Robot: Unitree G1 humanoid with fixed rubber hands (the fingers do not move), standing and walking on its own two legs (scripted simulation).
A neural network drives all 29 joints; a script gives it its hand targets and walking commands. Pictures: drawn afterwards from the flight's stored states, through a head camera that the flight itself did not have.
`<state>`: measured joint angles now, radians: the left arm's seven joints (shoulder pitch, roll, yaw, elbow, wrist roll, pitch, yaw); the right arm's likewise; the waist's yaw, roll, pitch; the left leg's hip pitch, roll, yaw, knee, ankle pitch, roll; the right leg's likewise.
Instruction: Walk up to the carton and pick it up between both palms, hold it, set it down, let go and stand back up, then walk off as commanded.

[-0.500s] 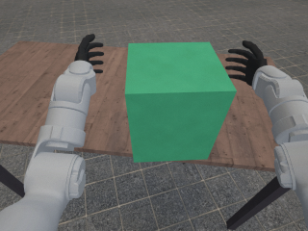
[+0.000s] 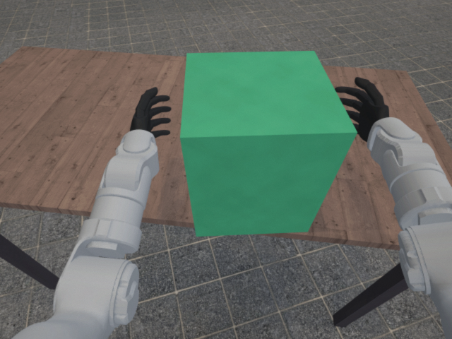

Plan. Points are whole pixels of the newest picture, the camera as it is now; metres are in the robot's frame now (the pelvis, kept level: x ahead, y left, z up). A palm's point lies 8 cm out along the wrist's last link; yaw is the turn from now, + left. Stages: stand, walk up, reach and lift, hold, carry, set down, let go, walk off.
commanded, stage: reach and lift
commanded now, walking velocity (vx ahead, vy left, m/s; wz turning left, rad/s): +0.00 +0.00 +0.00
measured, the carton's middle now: (251, 149) +0.42 -0.01 +0.13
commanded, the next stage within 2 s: none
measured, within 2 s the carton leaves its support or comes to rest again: leaves its support in 1.84 s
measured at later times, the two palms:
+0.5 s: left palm (161, 137) +0.41 +0.15 +0.15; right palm (341, 128) +0.46 -0.16 +0.15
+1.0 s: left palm (163, 137) +0.41 +0.14 +0.15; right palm (339, 131) +0.45 -0.16 +0.15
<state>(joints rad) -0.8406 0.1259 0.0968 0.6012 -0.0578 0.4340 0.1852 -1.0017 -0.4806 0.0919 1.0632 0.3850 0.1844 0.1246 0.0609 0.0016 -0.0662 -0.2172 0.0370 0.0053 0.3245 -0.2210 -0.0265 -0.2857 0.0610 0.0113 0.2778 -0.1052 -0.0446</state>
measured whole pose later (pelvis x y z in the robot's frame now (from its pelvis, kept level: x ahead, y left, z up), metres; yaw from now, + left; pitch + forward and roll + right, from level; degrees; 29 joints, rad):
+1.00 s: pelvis +0.00 +0.00 +0.00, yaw +0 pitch +7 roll -1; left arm -0.83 0.01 0.11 0.60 -0.04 0.38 0.26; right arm -0.99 -0.30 0.01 1.08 0.31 0.13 -0.03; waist 0.06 0.01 -0.07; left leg -0.22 0.04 0.01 0.32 -0.22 -0.03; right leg -0.29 0.06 0.01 0.28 -0.10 -0.04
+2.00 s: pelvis -0.01 +0.00 +0.00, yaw +0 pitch +6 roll +0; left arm -0.82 -0.12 0.36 0.61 0.23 0.26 0.16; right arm -0.97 -0.16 -0.36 1.14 -0.06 -0.06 0.03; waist 0.05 -0.02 -0.09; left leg -0.21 0.04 0.01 0.32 -0.21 -0.03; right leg -0.28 0.06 0.01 0.28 -0.09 -0.04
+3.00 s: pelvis -0.03 +0.00 +0.00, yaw +0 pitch +3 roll +0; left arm -0.93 -0.01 0.36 0.56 0.23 0.57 0.07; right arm -0.98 -0.14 -0.14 0.93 0.07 0.28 -0.14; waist 0.00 -0.03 -0.14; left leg -0.18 0.03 0.01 0.32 -0.19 -0.03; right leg -0.25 0.06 0.01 0.27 -0.07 -0.04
